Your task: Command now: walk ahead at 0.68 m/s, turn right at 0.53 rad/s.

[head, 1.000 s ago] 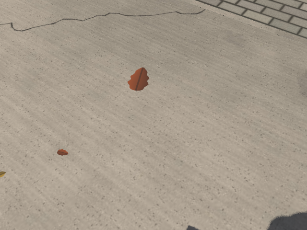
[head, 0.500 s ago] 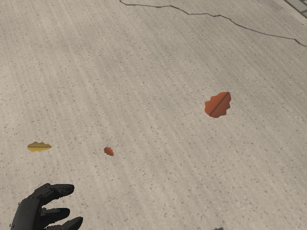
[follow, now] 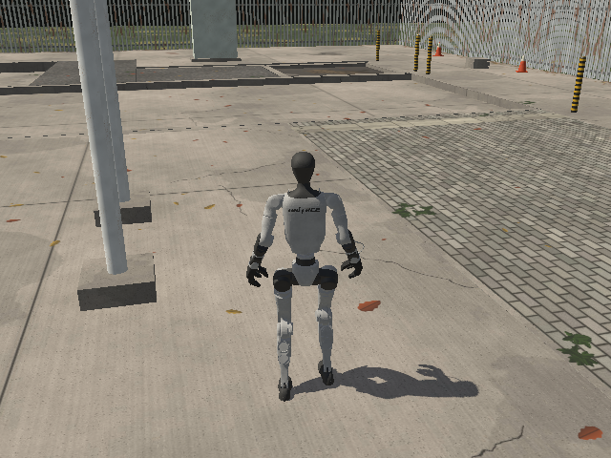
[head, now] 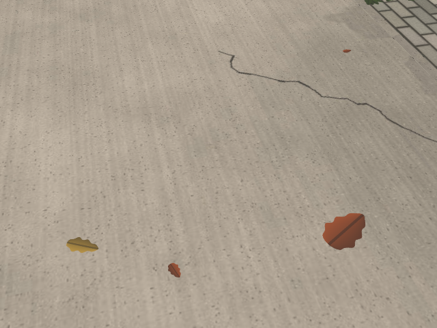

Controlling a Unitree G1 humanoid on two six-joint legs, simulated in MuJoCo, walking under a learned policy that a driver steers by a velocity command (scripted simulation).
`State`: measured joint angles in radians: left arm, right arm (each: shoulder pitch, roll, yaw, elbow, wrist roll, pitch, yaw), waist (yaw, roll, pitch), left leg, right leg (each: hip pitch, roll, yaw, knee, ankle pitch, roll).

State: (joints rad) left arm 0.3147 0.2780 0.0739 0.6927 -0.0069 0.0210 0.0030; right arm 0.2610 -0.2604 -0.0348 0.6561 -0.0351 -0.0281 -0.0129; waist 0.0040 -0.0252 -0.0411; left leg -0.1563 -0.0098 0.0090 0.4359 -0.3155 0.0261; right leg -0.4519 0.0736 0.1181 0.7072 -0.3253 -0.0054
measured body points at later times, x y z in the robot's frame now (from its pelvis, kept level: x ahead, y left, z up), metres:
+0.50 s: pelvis +0.27 -0.15 -0.03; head +0.30 -0.15 +0.42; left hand +0.50 +0.06 -0.13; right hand +0.23 -0.42 -0.15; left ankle +0.17 +0.06 -0.60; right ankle +0.28 -0.20 -0.74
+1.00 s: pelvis +0.71 -0.28 -0.02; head +0.72 -0.29 +0.43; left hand +0.92 -0.08 -0.10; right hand +0.65 -0.56 -0.15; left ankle +0.72 -0.27 -0.74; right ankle +0.62 -0.43 -0.62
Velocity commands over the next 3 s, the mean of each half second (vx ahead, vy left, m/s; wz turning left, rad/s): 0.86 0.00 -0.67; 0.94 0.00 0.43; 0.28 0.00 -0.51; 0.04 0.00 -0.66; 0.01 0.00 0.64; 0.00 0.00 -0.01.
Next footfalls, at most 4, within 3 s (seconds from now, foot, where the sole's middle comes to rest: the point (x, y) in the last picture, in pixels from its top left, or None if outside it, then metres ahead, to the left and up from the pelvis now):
0.38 right None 0.32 -0.22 -0.77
0.84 left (305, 259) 0.76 -0.28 -0.77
1.24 right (337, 181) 1.12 -0.46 -0.77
1.74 left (304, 153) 1.27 -0.34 -0.77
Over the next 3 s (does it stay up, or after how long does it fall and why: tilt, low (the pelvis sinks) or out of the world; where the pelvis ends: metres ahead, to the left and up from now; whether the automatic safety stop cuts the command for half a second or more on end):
stays up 1.17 -0.32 0.00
